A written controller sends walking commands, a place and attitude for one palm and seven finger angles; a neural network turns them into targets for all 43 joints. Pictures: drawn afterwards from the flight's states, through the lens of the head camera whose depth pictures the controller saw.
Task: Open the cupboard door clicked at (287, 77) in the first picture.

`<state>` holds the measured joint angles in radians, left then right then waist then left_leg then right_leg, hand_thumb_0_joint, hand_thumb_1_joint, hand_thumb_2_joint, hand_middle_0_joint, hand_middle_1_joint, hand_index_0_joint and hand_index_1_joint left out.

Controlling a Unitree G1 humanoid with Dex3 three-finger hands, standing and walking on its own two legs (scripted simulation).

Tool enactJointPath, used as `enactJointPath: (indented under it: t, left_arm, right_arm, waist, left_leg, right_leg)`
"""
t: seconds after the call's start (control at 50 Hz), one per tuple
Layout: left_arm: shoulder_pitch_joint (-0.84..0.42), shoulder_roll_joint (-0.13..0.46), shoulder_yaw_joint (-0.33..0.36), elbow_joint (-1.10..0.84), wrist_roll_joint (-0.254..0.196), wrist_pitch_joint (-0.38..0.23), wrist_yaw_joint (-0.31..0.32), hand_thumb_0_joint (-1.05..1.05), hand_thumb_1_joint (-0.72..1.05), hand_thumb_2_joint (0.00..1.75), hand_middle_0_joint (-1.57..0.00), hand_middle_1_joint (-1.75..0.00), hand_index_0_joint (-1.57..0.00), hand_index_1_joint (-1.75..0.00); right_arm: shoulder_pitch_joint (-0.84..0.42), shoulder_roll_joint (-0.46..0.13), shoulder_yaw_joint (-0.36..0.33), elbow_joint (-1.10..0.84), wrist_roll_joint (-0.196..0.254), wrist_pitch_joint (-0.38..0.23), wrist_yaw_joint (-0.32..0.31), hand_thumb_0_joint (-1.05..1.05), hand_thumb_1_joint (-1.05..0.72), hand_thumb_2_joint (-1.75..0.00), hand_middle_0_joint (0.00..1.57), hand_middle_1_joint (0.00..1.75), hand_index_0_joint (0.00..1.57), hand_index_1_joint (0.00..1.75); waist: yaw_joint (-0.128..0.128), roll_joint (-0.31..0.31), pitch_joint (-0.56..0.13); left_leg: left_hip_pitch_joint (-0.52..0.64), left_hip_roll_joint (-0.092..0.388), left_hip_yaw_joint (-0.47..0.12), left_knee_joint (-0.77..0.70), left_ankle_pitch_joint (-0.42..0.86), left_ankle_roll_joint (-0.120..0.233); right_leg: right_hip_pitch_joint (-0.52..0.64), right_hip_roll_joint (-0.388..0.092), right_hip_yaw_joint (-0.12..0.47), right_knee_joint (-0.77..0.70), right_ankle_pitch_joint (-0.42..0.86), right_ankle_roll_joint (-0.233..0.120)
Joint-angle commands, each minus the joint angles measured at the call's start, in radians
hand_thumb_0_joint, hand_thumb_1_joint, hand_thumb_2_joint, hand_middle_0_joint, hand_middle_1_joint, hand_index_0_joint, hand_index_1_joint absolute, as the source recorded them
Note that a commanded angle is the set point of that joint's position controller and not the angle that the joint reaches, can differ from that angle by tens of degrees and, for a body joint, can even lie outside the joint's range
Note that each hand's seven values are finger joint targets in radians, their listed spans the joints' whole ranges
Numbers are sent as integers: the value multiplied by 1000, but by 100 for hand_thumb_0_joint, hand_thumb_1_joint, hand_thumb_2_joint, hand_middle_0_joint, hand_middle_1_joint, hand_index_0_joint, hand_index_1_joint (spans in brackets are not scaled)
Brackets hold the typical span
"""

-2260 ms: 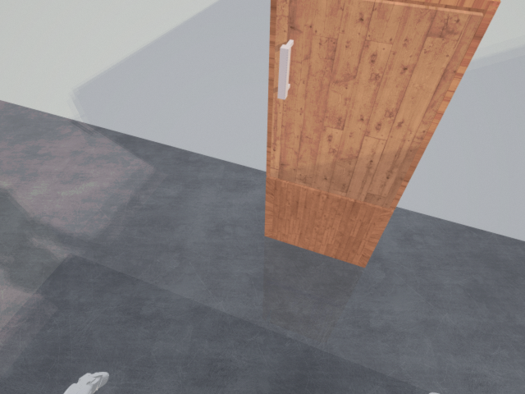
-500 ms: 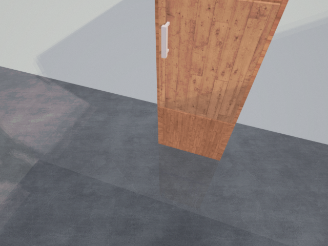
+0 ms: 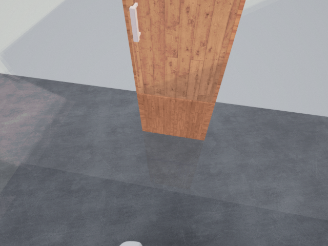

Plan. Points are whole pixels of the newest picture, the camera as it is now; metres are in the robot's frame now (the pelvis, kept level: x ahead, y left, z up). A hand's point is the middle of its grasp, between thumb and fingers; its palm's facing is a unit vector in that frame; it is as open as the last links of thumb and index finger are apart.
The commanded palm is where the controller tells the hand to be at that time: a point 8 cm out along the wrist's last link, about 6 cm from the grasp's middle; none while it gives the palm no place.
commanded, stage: turn to face it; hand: left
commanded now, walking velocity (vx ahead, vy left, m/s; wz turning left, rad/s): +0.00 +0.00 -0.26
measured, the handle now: (136, 22) +0.89 +0.18 +0.08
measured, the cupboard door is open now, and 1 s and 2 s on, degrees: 0 0 0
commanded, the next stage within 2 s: take the last steps up to it in 0.08 s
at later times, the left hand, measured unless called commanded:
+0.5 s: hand out of the picture +0.10 +0.19 -0.17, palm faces -0.15 -0.97 -0.20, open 7.4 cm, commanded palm none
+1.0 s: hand out of the picture +0.13 +0.25 -0.20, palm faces -0.01 -0.99 -0.15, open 7.4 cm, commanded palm none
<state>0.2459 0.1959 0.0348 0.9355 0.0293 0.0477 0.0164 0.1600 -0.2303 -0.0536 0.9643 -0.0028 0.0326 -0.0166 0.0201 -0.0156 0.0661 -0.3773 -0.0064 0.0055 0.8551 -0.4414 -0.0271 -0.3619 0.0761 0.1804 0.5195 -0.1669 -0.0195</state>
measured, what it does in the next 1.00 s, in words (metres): walks ahead: left foot, then right foot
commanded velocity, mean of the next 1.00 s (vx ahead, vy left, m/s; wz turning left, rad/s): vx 0.24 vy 0.05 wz -0.01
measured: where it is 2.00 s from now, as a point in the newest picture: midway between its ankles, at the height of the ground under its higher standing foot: (151, 232)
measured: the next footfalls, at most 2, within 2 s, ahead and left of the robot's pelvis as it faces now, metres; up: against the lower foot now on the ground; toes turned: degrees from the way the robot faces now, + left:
left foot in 0.10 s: +0.00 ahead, +0.13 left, +0.00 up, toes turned -3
right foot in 0.48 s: +0.03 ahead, -0.10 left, +0.00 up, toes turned -14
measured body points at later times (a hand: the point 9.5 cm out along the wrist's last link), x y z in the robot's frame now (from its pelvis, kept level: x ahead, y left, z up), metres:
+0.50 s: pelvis +0.01 +0.02 -0.01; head +0.03 +0.01 +0.44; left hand +0.11 +0.24 -0.15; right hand -0.07 -0.20 -0.16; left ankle -0.03 +0.13 -0.73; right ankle -0.01 -0.09 -0.74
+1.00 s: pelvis +0.18 +0.08 -0.02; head +0.21 +0.10 +0.43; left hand +0.13 +0.31 -0.19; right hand +0.24 -0.17 -0.15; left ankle +0.27 +0.16 -0.74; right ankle +0.03 -0.06 -0.66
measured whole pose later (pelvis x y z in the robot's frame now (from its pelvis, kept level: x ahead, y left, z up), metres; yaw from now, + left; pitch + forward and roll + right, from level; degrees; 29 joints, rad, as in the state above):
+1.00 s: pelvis +0.18 +0.08 -0.02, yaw -5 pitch -1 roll -1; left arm 0.39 0.18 0.05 1.14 0.02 -0.01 0.01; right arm 0.19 -0.16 -0.04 0.99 -0.02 -0.06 0.01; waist 0.03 -0.05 0.07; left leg -0.42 0.06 0.15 0.68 -0.25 0.06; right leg -0.26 -0.09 -0.03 1.12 -0.50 -0.01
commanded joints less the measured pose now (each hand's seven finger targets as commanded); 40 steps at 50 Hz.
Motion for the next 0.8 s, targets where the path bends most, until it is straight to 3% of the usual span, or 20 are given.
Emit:
enactJointPath:
  t: [0.0, 0.04, 0.06, 0.08, 0.1, 0.12, 0.16, 0.2, 0.26, 0.32, 0.38, 0.42, 0.44, 0.46, 0.48, 0.5, 0.54, 0.56, 0.62, 0.78]
  left_arm:
    - [24, 212, 65, -69, 0, -21, 11, 0, 90, 90, -20, -30, -20, -30]
    - [2, 199, 64, -74, -6, -17, 11, 0, 90, 90, -20, -30, -20, -30]
    - [-13, 173, 58, -85, -9, -16, 9, 0, 90, 90, -20, -30, -20, -30]
    - [-18, 130, 51, -100, -15, -13, 2, 0, 90, 90, -20, -30, -20, -30]
    - [-24, 104, 49, -110, -15, -13, -3, 0, 90, 90, -20, -30, -20, -30]
    - [-27, 130, 58, -108, -5, -9, -2, 0, 90, 90, -20, -30, -20, -30]
    - [18, 145, 72, -59, 8, 3, -10, 0, 90, 90, -20, -30, -20, -30]
    - [50, 102, 55, -42, 6, -8, -22, 0, 90, 90, -20, -30, -20, -30]
    - [-29, 76, 35, -57, 5, -27, -34, 0, 90, 90, -20, -30, -20, -30]
    - [-93, 57, 18, -63, 3, -45, -39, 0, 90, 90, -20, -30, -20, -30]
    - [-78, 36, 15, -45, -2, -56, -38, 0, 90, 90, -20, -30, -20, -30]
    - [21, 46, 22, 0, -2, -68, -37, 0, 90, 90, -20, -30, -20, -30]
    - [105, 81, 34, 31, -1, -79, -30, 0, 90, 90, -20, -30, -20, -30]
    - [223, 168, 53, 72, 6, -93, -18, 0, 90, 90, -20, -30, -20, -30]
    - [316, 232, 67, 98, -5, -93, -9, 0, 90, 90, -20, -30, -20, -30]
    - [311, 215, 62, 105, -10, -93, -1, 0, 90, 90, -20, -30, -20, -30]
    - [202, 149, 51, 87, -7, -96, 4, 0, 90, 90, -20, -30, -20, -30]
    - [169, 113, 41, 80, -5, -100, 6, 0, 90, 90, -20, -30, -20, -30]
    - [147, 82, 31, 86, -2, -118, 7, 0, 90, 90, -20, -30, -20, -30]
    - [174, 127, 38, 134, 4, -129, 9, 0, 90, 90, -20, -30, -20, -30]
  right_arm:
    - [67, -59, -18, -49, 4, -29, -15, 0, -90, -90, 20, 30, 20, 30]
    - [128, -62, -17, -30, 7, -39, -21, 0, -90, -90, 20, 30, 20, 30]
    - [162, -87, -21, -25, 6, -47, -26, 0, -90, -90, 20, 30, 20, 30]
    - [158, -143, -32, -32, -4, -53, -27, 0, -90, -90, 20, 30, 20, 30]
    - [112, -199, -41, -59, -13, -46, -26, 0, -90, -90, 20, 30, 20, 30]
    - [50, -188, -34, -83, -13, -40, -22, 0, -90, -90, 20, 30, 20, 30]
    - [-21, -120, -14, -85, -19, -46, -30, 0, -90, -90, 20, 30, 20, 30]
    - [29, -120, -10, -68, -24, -55, -24, 0, -90, -90, 20, 30, 20, 30]
    - [156, -112, -13, -16, -27, -65, -19, 0, -90, -90, 20, 30, 20, 30]
    - [246, -109, -15, 33, -30, -70, -15, 0, -90, -90, 20, 30, 20, 30]
    - [264, -109, -10, 58, -29, -71, -13, 0, -90, -90, 20, 30, 20, 30]
    - [239, -100, -7, 69, -21, -72, -10, 0, -90, -90, 20, 30, 20, 30]
    - [232, -74, -1, 69, -14, -77, -6, 0, -90, -90, 20, 30, 20, 30]
    - [215, -20, 11, 45, -3, -88, 1, 0, -90, -90, 20, 30, 20, 30]
    - [132, -26, 9, -3, -15, -88, 5, 0, -90, -90, 20, 30, 20, 30]
    - [99, -66, -5, -6, -24, -81, 8, 0, -90, -90, 20, 30, 20, 30]
    - [90, -41, -9, 15, -25, -69, 21, 0, -90, -90, 20, 30, 20, 30]
    - [109, -27, -9, 31, -28, -63, 26, 0, -90, -90, 20, 30, 20, 30]
    - [160, 23, -8, 51, -26, -46, 37, 0, -90, -90, 20, 30, 20, 30]
    - [49, 29, -7, -14, -14, -57, 67, 0, -90, -90, 20, 30, 20, 30]
  waist:
    - [-15, -154, -149]
    - [-45, -147, -153]
    - [-62, -87, -168]
    - [-66, 87, -129]
    - [-54, 269, -60]
    - [-33, 213, -39]
    - [16, 160, -2]
    - [7, 151, -31]
    - [-50, 174, -5]
    - [-86, 177, 18]
    - [-68, 177, 19]
    - [-11, 126, -25]
    - [28, 61, -70]
    - [75, -160, -126]
    - [116, -263, -98]
    - [108, -170, -52]
    - [64, -155, 61]
    - [35, -104, 93]
    - [-12, -82, 97]
    - [-7, -140, 91]
  left_leg:
    - [100, -18, 6, -236, 46, 11]
    - [254, -16, 7, -417, 138, 21]
    - [348, 39, -37, -483, 145, 40]
    - [403, 194, -223, -583, 76, 96]
    - [311, 378, -382, -648, 115, 158]
    - [154, 428, -369, -656, 115, 202]
    - [69, 306, -224, -630, 223, 186]
    - [189, 240, -124, -602, 246, 171]
    - [291, 252, -137, -611, 206, 197]
    - [341, 273, -145, -600, 278, 209]
    - [279, 267, -134, -569, 331, 198]
    - [189, 215, -79, -457, 296, 151]
    - [67, 172, -26, -341, 245, 113]
    - [-140, 84, 83, -114, 94, 66]
    - [-317, 35, 93, 85, -154, 40]
    - [-348, 76, 15, 181, -113, 44]
    - [-345, 123, 2, 242, 19, 40]
    - [-327, 134, 4, 238, 77, 30]
    - [-265, 134, 47, 183, 175, 3]
    - [-151, 122, 109, -116, 271, 15]
  right_leg:
    - [114, -207, 291, -187, 78, -136]
    - [30, -163, 256, -159, 15, -83]
    - [-45, -120, 207, -107, -58, -49]
    - [-205, -23, 104, 42, -166, -9]
    - [-280, 36, -37, 255, -308, 32]
    - [-210, -23, -54, 400, -303, 50]
    - [-158, -34, -65, 563, -219, 65]
    - [-190, -47, -134, 544, -204, 59]
    - [-227, -84, -185, 420, -219, 49]
    - [-177, -103, -241, 241, -267, 36]
    - [-36, -91, -276, 108, -261, 24]
    - [181, -80, -293, -80, -115, 12]
    - [373, -143, -222, -132, -78, -12]
    - [579, -354, 25, -197, -138, -82]
    - [595, -521, 270, -282, -112, -166]
    - [510, -530, 261, -314, -210, -195]
    - [349, -475, 177, -364, -339, -168]
    - [289, -448, 94, -366, -273, -147]
    - [226, -388, -91, -370, -68, -114]
    - [218, -363, -222, -325, 47, -75]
